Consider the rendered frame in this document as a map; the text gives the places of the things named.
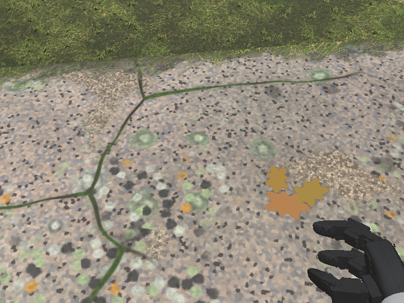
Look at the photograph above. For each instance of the right robot hand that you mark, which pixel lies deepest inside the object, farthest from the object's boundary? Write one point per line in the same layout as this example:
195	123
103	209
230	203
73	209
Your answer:
380	269

